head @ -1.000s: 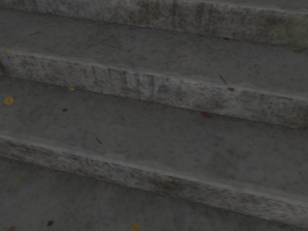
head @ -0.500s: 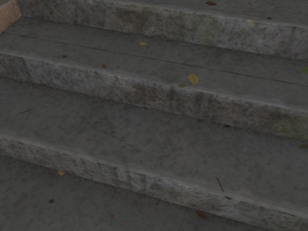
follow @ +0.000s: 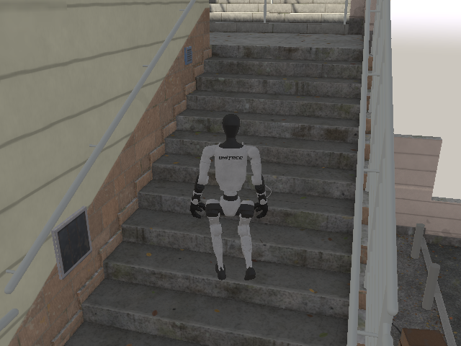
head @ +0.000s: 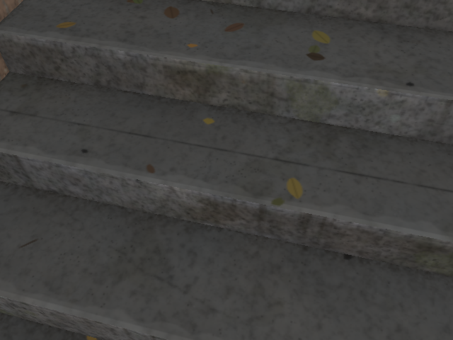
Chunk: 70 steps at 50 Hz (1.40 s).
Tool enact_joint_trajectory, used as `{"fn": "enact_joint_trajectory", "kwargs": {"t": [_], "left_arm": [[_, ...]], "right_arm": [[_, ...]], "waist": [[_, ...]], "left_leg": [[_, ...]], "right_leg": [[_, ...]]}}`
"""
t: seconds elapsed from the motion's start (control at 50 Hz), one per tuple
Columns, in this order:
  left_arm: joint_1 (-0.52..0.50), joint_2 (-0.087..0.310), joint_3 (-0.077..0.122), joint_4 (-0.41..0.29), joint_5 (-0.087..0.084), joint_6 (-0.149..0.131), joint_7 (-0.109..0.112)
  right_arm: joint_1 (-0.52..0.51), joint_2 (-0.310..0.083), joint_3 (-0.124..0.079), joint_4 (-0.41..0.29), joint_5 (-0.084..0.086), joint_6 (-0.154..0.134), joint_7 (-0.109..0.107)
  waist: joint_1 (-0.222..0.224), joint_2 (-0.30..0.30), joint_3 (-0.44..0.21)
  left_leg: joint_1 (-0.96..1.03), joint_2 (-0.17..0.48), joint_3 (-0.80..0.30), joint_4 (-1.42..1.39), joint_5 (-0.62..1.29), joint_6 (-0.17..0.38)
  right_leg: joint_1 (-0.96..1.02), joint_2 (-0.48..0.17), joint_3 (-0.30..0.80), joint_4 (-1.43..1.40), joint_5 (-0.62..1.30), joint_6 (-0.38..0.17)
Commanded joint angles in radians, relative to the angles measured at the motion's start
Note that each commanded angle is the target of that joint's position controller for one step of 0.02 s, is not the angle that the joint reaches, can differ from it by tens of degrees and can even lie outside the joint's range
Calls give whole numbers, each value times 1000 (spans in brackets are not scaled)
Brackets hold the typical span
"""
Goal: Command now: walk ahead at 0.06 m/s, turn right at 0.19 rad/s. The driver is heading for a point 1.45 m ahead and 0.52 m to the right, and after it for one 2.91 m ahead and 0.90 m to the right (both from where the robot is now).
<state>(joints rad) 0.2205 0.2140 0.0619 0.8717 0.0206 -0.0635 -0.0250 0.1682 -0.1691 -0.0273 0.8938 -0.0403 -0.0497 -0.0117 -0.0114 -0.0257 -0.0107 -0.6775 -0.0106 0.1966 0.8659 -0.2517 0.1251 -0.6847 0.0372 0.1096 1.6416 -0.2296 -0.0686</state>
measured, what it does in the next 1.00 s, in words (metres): climbs, turning right: right foot, then left foot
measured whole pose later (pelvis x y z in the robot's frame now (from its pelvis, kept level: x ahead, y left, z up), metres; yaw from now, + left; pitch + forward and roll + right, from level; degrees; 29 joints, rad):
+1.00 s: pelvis +0.07 -0.01 +0.06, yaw -30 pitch +7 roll +0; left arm 0.09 0.26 0.05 0.64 0.05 -0.07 -0.01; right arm 0.25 -0.18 -0.02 0.73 -0.03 -0.06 -0.02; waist -0.05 -0.03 -0.10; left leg -0.31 0.00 0.10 0.42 -0.22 0.05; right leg -0.72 0.05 0.10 1.19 -0.37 0.09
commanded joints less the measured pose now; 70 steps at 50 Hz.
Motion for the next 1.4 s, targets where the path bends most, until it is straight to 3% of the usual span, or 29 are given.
{"fn": "enact_joint_trajectory", "kwargs": {"t": [0.02,0.1,0.16,0.22,0.3,0.38,0.4,0.42,0.44,0.46,0.52,0.62,0.66,0.76,0.78,0.8,0.82,0.86,0.9,0.96,1.0,1.02,1.06,1.1,1.12,1.14,1.18,1.24,1.4], "left_arm": [[145,-22,-29,23,11,-17,-36],[65,89,3,28,7,-19,-42],[48,98,10,28,33,-25,-53],[-85,91,4,-49,37,-31,-39],[-105,77,-2,-124,27,-30,-2],[-8,101,31,-99,-10,-64,-21],[-22,196,58,-102,-20,-83,1],[77,205,61,-82,-19,-84,20],[120,213,69,-77,18,-94,25],[64,213,71,-85,36,-97,26],[-70,146,46,-158,-10,-77,29],[3,136,41,-218,6,-45,36],[-116,159,39,-283,-6,-61,24],[-45,142,27,-258,-7,-28,-1],[4,80,9,-245,-9,-22,-3],[-63,16,-15,-331,16,-38,-6],[-150,120,8,-317,27,-44,1],[-81,171,25,-274,12,-32,35],[-171,122,3,-322,31,-23,60],[-134,78,-14,-298,22,-15,26],[-102,36,-24,-260,29,-15,-11],[-70,15,-29,-219,28,-8,-50],[-18,20,-24,-187,0,-22,-111],[-19,49,-23,-208,-26,-55,-91],[-93,100,-24,-258,-35,-73,-69],[-310,184,-7,-327,-53,-79,-49],[-262,139,-1,-318,-25,-68,-19],[-206,92,-10,-285,-38,-51,-15],[-164,74,-9,-255,-34,-43,-19]], "right_arm": [[-95,3,15,-22,-33,-43,20],[-127,-27,6,-43,4,-52,42],[-228,-118,-13,-102,23,-99,34],[-175,-187,-46,-105,17,-118,4],[-85,-162,-54,-92,38,-118,-19],[-144,-133,-42,-99,37,-69,-33],[-190,-79,-34,-177,24,-82,-33],[-313,-109,-42,-220,18,-87,-36],[-377,-99,-38,-244,15,-84,-36],[-365,-97,-39,-249,24,-76,-30],[-292,-153,-67,-265,-6,-69,-37],[-213,-109,-54,-283,5,-53,-41],[-139,-129,-55,-265,7,-50,-15],[-66,-121,-52,-298,48,-70,19],[-23,-157,-60,-302,37,-80,7],[-53,-267,-83,-322,21,-91,-5],[40,-252,-89,-297,-16,-96,-29],[-82,-166,-56,-307,-17,-94,-28],[-80,-66,-8,-285,-15,-43,-20],[-59,-80,3,-281,1,-30,-14],[-58,-84,14,-270,39,-32,-1],[-104,-93,19,-275,65,-39,15],[-113,-102,26,-225,58,-49,69],[-28,-56,37,-168,57,-64,110],[122,-17,36,-133,62,-73,104],[238,-30,36,-147,41,-92,58],[-18,-136,0,-235,21,-88,26],[-3,-81,6,-234,47,-72,54],[7,-69,3,-234,35,-69,87]], "waist": [[71,-24,-109],[78,33,-145],[104,41,-97],[14,75,-83],[-25,97,-67],[23,21,-84],[10,-195,-82],[99,-182,-91],[150,-153,-108],[115,-114,-138],[31,-27,-136],[31,-65,-106],[-7,-70,-101],[-10,-53,-129],[-16,19,-170],[10,311,-172],[-66,123,-192],[20,79,-158],[16,69,-176],[21,68,-175],[34,71,-129],[44,76,-86],[90,67,-33],[79,80,-82],[-17,9,-161],[-125,-106,-233],[-41,-20,-187],[-26,1,-115],[-6,25,-126]], "left_leg": [[107,234,-435,-511,-121,122],[179,228,-232,-585,-103,52],[122,192,-82,-624,-47,7],[307,278,-129,-604,-45,86],[516,408,-230,-613,-89,141],[484,333,-113,-486,-183,24],[304,163,51,-306,-150,-73],[90,66,23,-172,-152,-130],[-36,53,-94,-9,-229,-149],[-87,56,-169,132,-233,-155],[-45,39,-257,369,-234,-178],[-65,33,-314,120,-75,-228],[169,6,-217,51,-146,-206],[503,5,-188,-454,110,-112],[629,125,-294,-470,255,-5],[746,348,-663,-525,407,305],[772,441,-749,-572,385,352],[598,351,-567,-577,272,215],[562,273,-421,-555,396,181],[558,225,-330,-546,325,137],[491,167,-268,-542,71,59],[320,104,-188,-542,-50,4],[88,151,-241,-497,-196,-24],[173,194,-279,-404,-12,-49],[286,140,-217,-331,43,-105],[347,76,-133,-295,45,-137],[410,46,-91,-240,-4,-110],[353,80,-142,-336,-19,-82],[395,102,-156,-344,88,-76]], "right_leg": [[-173,-20,144,46,136,-40],[-121,-86,57,-113,25,88],[83,-129,-44,-337,34,133],[81,-142,-80,-555,-71,144],[74,-147,-68,-757,-244,96],[375,-52,-118,-1288,60,-45],[424,-214,171,-1295,95,-224],[581,-299,382,-1348,79,-316],[671,-317,386,-1339,124,-304],[699,-297,330,-1311,231,-272],[581,-261,238,-1291,437,-241],[571,-242,331,-1273,109,-224],[343,-187,254,-1276,162,-193],[291,-144,350,-1189,53,-166],[223,-80,296,-1065,-103,-81],[-100,105,58,-862,-284,61],[-202,44,42,-505,-398,118],[-193,-5,78,-230,-222,136],[-205,40,62,-215,-142,125],[-166,5,20,-396,-137,161],[-58,-42,-68,-709,-146,198],[140,-48,-146,-870,-181,205],[431,-53,-157,-997,29,176],[524,-109,-83,-1129,253,77],[535,-187,17,-1153,584,-38],[458,-218,94,-1093,539,-194],[309,-182,75,-1130,317,-134],[312,-140,57,-1161,24,-53],[365,-84,-37,-1112,185,-23]]}}
Velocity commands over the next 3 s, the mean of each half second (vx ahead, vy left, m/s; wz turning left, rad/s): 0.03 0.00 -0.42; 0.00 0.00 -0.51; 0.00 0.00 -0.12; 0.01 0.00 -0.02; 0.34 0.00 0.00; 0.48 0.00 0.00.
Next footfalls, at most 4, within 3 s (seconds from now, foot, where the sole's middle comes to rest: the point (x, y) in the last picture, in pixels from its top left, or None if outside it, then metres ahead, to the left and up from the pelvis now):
0.38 right None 0.07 -0.15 -0.71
0.76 left None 0.15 0.06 -0.71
1.10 right None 0.09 -0.17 -0.71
2.64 left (308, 309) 0.49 -0.17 -0.56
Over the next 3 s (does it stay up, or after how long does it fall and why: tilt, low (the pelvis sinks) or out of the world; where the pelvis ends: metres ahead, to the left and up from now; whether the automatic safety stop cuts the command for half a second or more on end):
stays up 0.50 -0.24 0.20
